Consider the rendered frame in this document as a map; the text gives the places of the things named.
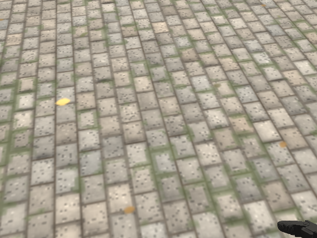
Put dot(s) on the right robot hand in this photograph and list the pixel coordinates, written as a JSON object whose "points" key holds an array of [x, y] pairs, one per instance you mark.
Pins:
{"points": [[303, 229]]}

